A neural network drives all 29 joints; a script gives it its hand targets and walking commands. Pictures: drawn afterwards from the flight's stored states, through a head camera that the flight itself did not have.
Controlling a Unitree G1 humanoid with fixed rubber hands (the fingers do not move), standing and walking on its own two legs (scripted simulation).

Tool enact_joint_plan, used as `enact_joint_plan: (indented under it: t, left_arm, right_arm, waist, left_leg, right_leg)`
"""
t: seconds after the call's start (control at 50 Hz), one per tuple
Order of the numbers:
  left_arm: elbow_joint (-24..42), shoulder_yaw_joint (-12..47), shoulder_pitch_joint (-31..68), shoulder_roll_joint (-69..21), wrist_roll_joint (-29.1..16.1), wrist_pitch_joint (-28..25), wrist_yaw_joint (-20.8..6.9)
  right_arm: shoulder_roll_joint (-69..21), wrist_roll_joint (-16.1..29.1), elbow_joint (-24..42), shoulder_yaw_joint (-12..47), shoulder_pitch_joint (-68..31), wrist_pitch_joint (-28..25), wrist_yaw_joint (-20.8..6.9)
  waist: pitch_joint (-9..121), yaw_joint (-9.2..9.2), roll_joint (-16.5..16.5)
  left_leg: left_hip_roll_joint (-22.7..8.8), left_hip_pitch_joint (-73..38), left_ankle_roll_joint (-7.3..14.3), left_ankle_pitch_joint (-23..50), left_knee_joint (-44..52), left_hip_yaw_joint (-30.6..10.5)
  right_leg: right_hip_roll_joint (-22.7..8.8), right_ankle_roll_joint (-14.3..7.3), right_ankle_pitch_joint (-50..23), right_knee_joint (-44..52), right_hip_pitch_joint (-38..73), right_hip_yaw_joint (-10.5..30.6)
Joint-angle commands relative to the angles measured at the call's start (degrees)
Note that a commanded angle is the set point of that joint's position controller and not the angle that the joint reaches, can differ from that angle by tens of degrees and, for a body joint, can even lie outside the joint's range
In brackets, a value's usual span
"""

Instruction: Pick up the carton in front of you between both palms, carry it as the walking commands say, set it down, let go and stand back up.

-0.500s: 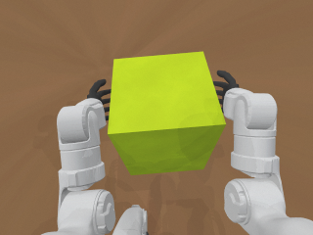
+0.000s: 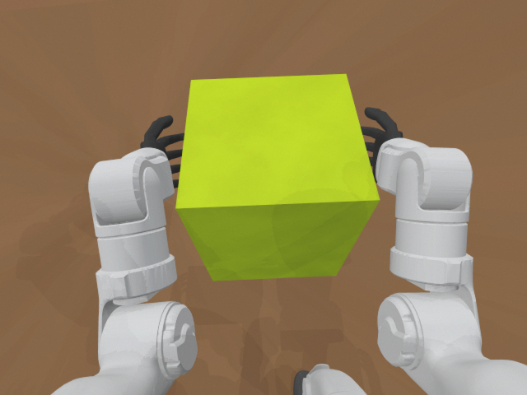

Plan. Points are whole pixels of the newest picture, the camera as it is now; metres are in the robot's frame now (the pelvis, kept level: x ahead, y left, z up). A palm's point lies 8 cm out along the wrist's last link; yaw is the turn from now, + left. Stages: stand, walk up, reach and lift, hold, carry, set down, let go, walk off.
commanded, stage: carry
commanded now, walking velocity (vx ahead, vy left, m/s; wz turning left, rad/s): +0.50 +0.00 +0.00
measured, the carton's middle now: (271, 189) +0.39 -0.02 +0.10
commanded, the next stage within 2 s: none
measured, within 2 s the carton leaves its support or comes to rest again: neither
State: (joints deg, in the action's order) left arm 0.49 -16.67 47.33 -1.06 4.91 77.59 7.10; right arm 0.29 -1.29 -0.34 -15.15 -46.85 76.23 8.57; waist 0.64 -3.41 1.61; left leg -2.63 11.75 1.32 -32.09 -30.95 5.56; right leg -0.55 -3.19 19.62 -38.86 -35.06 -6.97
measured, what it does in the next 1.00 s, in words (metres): climbs: left foot 0.04 m higher, then right foot 0.03 m higher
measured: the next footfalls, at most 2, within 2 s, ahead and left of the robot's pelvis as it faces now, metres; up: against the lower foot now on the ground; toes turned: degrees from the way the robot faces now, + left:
left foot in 0.40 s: +0.41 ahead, +0.10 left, +0.07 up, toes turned +6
right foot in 0.78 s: +0.64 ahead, -0.10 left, +0.10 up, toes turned -5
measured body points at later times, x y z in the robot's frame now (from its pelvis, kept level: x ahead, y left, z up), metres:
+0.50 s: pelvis +0.29 +0.01 +0.05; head +0.32 +0.01 +0.49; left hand +0.69 +0.16 +0.19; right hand +0.68 -0.14 +0.19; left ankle +0.36 +0.09 -0.66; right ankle +0.17 -0.10 -0.58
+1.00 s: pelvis +0.59 -0.02 +0.11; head +0.63 -0.02 +0.55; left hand +0.95 +0.17 +0.24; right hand +1.00 -0.13 +0.25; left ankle +0.61 +0.10 -0.52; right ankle +0.60 -0.10 -0.63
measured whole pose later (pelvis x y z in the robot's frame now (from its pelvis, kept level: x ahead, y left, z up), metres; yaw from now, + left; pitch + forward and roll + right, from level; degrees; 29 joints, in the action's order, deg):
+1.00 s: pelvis +0.59 -0.02 +0.11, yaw +1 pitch +4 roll +1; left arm -4.2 -13.6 45.8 0.3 2.0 78.0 9.0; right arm 0.4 -5.1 -5.8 -16.8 -48.6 78.1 6.8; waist -0.7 6.4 -0.3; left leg -1.1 41.4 2.5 -25.7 -73.8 1.6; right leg 0.5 -2.7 24.0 -29.7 -18.6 -6.5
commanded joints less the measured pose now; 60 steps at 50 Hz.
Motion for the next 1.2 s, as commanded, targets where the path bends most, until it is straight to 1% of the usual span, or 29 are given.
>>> enact_joint_plan:
  t: [0.0, 0.02, 0.04, 0.08, 0.1, 0.14, 0.24, 0.32, 0.36, 0.38, 0.4, 0.42, 0.44, 0.48, 0.52, 0.64, 0.7, 0.74, 0.76, 0.78, 0.8, 0.84, 0.86, 0.9, 0.96, 1.08, 1.14, 1.16, 1.18]
  left_arm:
    - [-3.3, 35.1, 36.1, -53.5, -20.9, -1.4, -10.2]
    - [-4.8, 34.1, 36.9, -52.2, -20.4, -2.1, -10.6]
    - [-4.2, 35.1, 38.0, -54.2, -22.0, -2.0, -11.1]
    - [0.5, 37.6, 44.1, -59.3, -26.4, -2.2, -12.2]
    - [2.8, 38.8, 47.4, -61.4, -28.6, -2.5, -12.6]
    - [6.9, 40.2, 52.5, -64.1, -31.7, -3.0, -13.1]
    - [10.3, 39.7, 54.4, -62.6, -34.1, -2.2, -13.4]
    - [3.8, 38.7, 48.8, -60.4, -31.8, -1.2, -13.8]
    - [-0.2, 38.0, 47.0, -60.5, -31.1, -1.1, -14.1]
    - [-1.7, 37.7, 46.6, -60.6, -30.4, -1.1, -14.2]
    - [-2.6, 36.7, 46.6, -60.6, -29.5, -1.0, -14.5]
    - [-3.0, 36.5, 47.9, -60.7, -28.9, -1.1, -14.7]
    - [-4.0, 36.1, 48.0, -61.7, -28.1, -1.5, -14.4]
    - [-3.0, 34.2, 45.7, -61.0, -26.0, -1.9, -13.3]
    - [-0.9, 32.7, 44.7, -59.7, -24.0, -2.4, -11.7]
    - [3.4, 32.1, 43.3, -54.1, -19.3, -2.2, -8.2]
    - [1.0, 32.9, 41.1, -52.2, -18.3, -1.5, -8.2]
    - [-3.0, 33.1, 39.7, -52.6, -18.5, -1.3, -9.0]
    - [-5.4, 32.9, 37.5, -53.0, -19.1, -1.4, -9.6]
    - [-6.5, 32.1, 37.8, -51.9, -18.9, -1.9, -10.1]
    - [-6.9, 32.9, 38.1, -54.0, -20.4, -2.0, -10.7]
    - [-1.7, 35.9, 44.5, -59.1, -25.2, -2.2, -12.0]
    - [1.0, 37.3, 48.0, -61.5, -27.8, -2.4, -12.5]
    - [5.4, 39.0, 53.7, -64.5, -31.6, -2.8, -13.3]
    - [9.2, 39.5, 57.2, -65.1, -34.6, -2.5, -13.9]
    - [3.3, 37.9, 51.0, -61.3, -32.6, -1.1, -14.1]
    - [-2.4, 36.7, 48.1, -61.2, -31.2, -0.9, -14.5]
    - [-3.6, 36.2, 48.1, -60.8, -30.1, -1.0, -14.5]
    - [-5.0, 34.9, 47.4, -61.2, -29.1, -0.8, -14.8]
  right_arm:
    - [-57.8, 24.9, 1.1, 37.6, -43.6, 0.4, -15.2]
    - [-59.4, 24.2, -0.9, 36.5, -43.6, 0.7, -15.5]
    - [-59.1, 23.0, -1.7, 35.9, -44.0, 0.5, -15.5]
    - [-60.3, 21.4, -2.9, 33.9, -42.9, 0.0, -15.1]
    - [-60.7, 20.8, -2.9, 33.2, -42.2, -0.2, -14.7]
    - [-60.7, 19.5, -1.0, 32.4, -42.6, -0.7, -13.5]
    - [-55.8, 16.3, 3.7, 31.3, -42.7, -0.7, -10.5]
    - [-53.5, 14.6, 0.1, 31.8, -39.5, 0.1, -10.5]
    - [-54.3, 14.8, -3.6, 32.0, -38.6, 0.1, -11.3]
    - [-54.7, 15.3, -5.6, 31.7, -37.0, -0.2, -11.7]
    - [-54.4, 15.2, -6.2, 31.4, -36.0, -0.7, -12.1]
    - [-56.4, 16.2, -6.2, 31.8, -37.5, -1.2, -12.4]
    - [-58.0, 18.3, -3.4, 32.6, -40.7, -1.0, -12.8]
    - [-63.2, 24.2, 2.4, 36.4, -47.2, -1.3, -14.0]
    - [-66.0, 28.4, 7.5, 38.4, -53.4, -1.5, -14.7]
    - [-63.7, 30.6, 10.1, 38.2, -53.1, -0.6, -15.3]
    - [-61.8, 28.8, 5.0, 37.4, -49.0, 0.1, -15.6]
    - [-61.2, 27.3, 0.5, 36.7, -46.1, 0.4, -15.8]
    - [-60.3, 26.3, -1.1, 36.4, -46.5, 0.5, -16.0]
    - [-61.2, 25.5, -2.7, 35.4, -46.2, 0.7, -16.3]
    - [-60.3, 24.1, -3.6, 34.6, -46.4, 0.7, -16.4]
    - [-61.6, 22.0, -5.0, 32.7, -44.7, 0.1, -15.9]
    - [-61.8, 21.3, -5.0, 31.9, -43.7, 0.0, -15.4]
    - [-61.4, 19.6, -3.1, 30.7, -43.6, -0.5, -13.9]
    - [-58.6, 17.4, 0.6, 29.9, -44.1, -1.0, -11.6]
    - [-53.5, 14.2, -0.9, 30.3, -40.8, 0.3, -10.1]
    - [-54.6, 14.8, -6.6, 30.5, -38.9, 0.4, -11.3]
    - [-55.6, 15.5, -7.8, 30.4, -37.2, 0.1, -11.9]
    - [-54.8, 15.4, -8.5, 30.0, -37.7, -0.7, -12.2]
  waist:
    - [37.4, 9.11, -2.9]
    - [39.2, 8.91, -21.0]
    - [34.8, 9.10, -17.8]
    - [31.0, 9.34, -4.5]
    - [30.3, 8.78, -2.8]
    - [30.7, 7.89, -4.9]
    - [28.1, 7.96, -6.8]
    - [25.6, 7.32, -10.5]
    - [29.0, 2.11, -9.0]
    - [34.4, -1.66, -5.8]
    - [41.5, -3.35, 7.7]
    - [38.6, -4.14, 18.2]
    - [34.8, -2.34, 11.3]
    - [30.5, -2.39, -0.3]
    - [31.3, -0.42, 0.9]
    - [29.1, -0.94, 5.1]
    - [27.9, 0.42, 7.9]
    - [32.4, 5.41, 4.2]
    - [37.2, 8.76, 0.8]
    - [42.9, 9.01, -15.9]
    - [38.1, 10.24, -18.3]
    - [32.2, 9.45, -4.7]
    - [31.0, 8.84, -2.7]
    - [31.0, 7.70, -5.0]
    - [29.9, 7.49, -6.6]
    - [25.8, 7.90, -9.9]
    - [31.7, 0.35, -8.0]
    - [37.7, -3.49, -3.9]
    - [43.3, -3.23, 14.7]
  left_leg:
    - [-5.0, 8.0, 1.8, 32.3, -21.6, 0.1]
    - [4.3, 25.3, -1.0, 7.3, -34.4, -0.2]
    - [4.9, 35.0, -0.4, -0.5, -44.9, -5.8]
    - [1.7, 39.3, 0.9, 3.1, -51.8, -7.2]
    - [0.6, 39.3, 1.4, 5.3, -49.3, -7.5]
    - [0.4, 37.1, 1.8, 6.4, -45.5, -6.7]
    - [-0.6, 37.0, 0.9, 6.2, -32.1, -3.3]
    - [3.5, 21.9, 1.6, 8.8, -13.9, 4.3]
    - [8.7, 1.2, 3.7, 13.7, -4.8, 10.0]
    - [6.3, -15.4, 5.6, 14.8, -4.2, 5.0]
    - [-10.7, -28.8, 13.4, 1.1, 2.1, -25.9]
    - [-16.1, -32.6, 18.9, 12.6, 11.5, -47.4]
    - [-16.9, -31.8, 19.4, 20.5, 8.4, -43.7]
    - [-14.6, -25.7, 15.8, 34.2, 2.9, -32.0]
    - [-12.2, -23.3, 12.0, 28.4, 4.5, -25.8]
    - [-11.6, -17.8, 11.9, 27.1, 8.8, -16.0]
    - [-9.8, -11.8, 8.8, 35.3, 7.3, -8.7]
    - [-7.4, -4.4, 4.9, 52.5, -6.6, -1.4]
    - [-5.9, 4.8, 2.3, 43.9, -17.5, 0.0]
    - [1.0, 20.7, -1.2, 21.3, -33.5, 0.0]
    - [6.6, 32.7, -1.2, -0.2, -44.4, -4.4]
    - [2.4, 39.0, 0.6, 3.1, -53.8, -7.6]
    - [1.2, 39.3, 1.1, 5.2, -51.4, -7.7]
    - [0.4, 36.9, 1.6, 7.0, -46.7, -7.1]
    - [0.4, 38.1, 1.3, 6.4, -42.7, -4.4]
    - [2.2, 24.7, 1.3, 10.7, -15.7, 2.8]
    - [8.6, -5.5, 4.5, 14.9, -4.1, 9.5]
    - [0.9, -22.2, 6.6, 10.9, -3.3, -1.9]
    - [-15.3, -33.4, 16.2, 1.6, 5.2, -37.1]
  right_leg:
    - [-5.2, -4.0, 3.9, 9.3, 46.7, 9.1]
    - [-18.8, -13.3, 3.9, 17.7, 56.0, 40.5]
    - [-20.1, -15.5, -2.2, 19.3, 56.9, 46.5]
    - [-18.1, -14.0, -23.3, 12.3, 52.7, 34.0]
    - [-16.6, -11.7, -24.3, 12.3, 50.5, 29.6]
    - [-14.9, -9.1, -17.0, 14.1, 48.3, 25.3]
    - [-14.6, -10.6, -12.6, 18.1, 45.4, 19.3]
    - [-12.7, -7.9, -21.2, 17.3, 38.0, 10.8]
    - [-10.4, -4.4, -38.3, 5.6, 30.6, 3.6]
    - [-8.3, -1.2, -38.0, -4.6, 22.9, 0.9]
    - [-3.3, 3.1, -19.3, -22.5, 8.5, 1.3]
    - [5.8, 3.3, 11.4, -34.8, -6.0, 5.0]
    - [2.9, 1.6, 12.0, -44.1, -12.3, 9.9]
    - [-0.3, 0.8, 9.4, -45.2, -15.4, 9.8]
    - [-1.1, 0.5, 7.4, -38.5, -13.1, 9.4]
    - [-1.7, 1.2, 3.7, -16.0, -7.4, 4.5]
    - [2.6, 0.4, 0.9, -2.0, 6.3, -3.1]
    - [6.5, -2.1, -5.5, 5.9, 29.5, -8.1]
    - [0.8, -3.7, -2.3, 6.2, 45.2, 0.5]
    - [-16.8, -12.3, 4.7, 12.7, 57.2, 33.8]
    - [-19.1, -16.4, -3.1, 19.3, 58.4, 47.4]
    - [-17.9, -14.7, -22.3, 12.3, 53.3, 35.5]
    - [-16.3, -12.1, -24.3, 11.7, 50.5, 30.5]
    - [-14.2, -8.7, -16.7, 13.6, 47.1, 25.4]
    - [-14.2, -9.9, -12.4, 16.3, 45.6, 23.0]
    - [-12.7, -8.2, -19.1, 18.5, 38.2, 11.8]
    - [-9.3, -2.8, -43.3, 1.2, 28.3, 1.8]
    - [-8.1, 0.1, -30.3, -11.3, 18.5, 0.9]
    - [0.4, 3.5, -5.1, -27.8, 2.3, 2.8]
